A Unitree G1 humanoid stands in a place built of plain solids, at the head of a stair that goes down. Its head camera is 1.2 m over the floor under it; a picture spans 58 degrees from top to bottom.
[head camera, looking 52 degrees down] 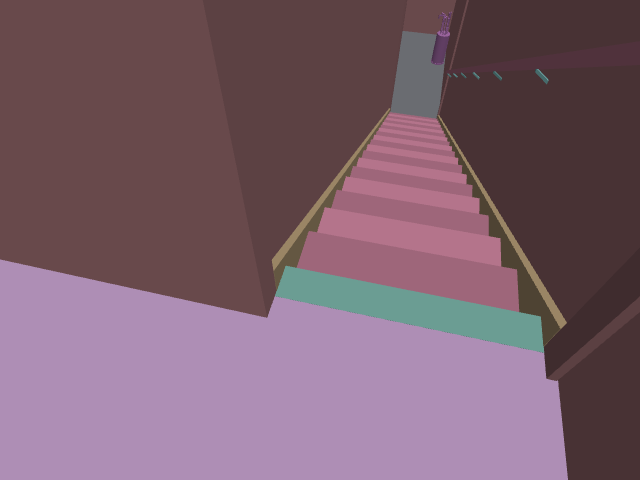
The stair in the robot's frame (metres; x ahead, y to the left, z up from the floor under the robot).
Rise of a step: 0.18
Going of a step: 0.30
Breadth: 0.82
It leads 13 degrees to the right of straight ahead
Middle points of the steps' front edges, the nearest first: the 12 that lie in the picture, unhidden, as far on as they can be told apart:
0.73 -0.28 0.00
1.02 -0.35 -0.17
1.31 -0.42 -0.35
1.61 -0.49 -0.52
1.90 -0.56 -0.70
2.19 -0.63 -0.88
2.48 -0.70 -1.05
2.77 -0.77 -1.23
3.06 -0.84 -1.40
3.35 -0.91 -1.58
3.64 -0.98 -1.75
3.93 -1.05 -1.93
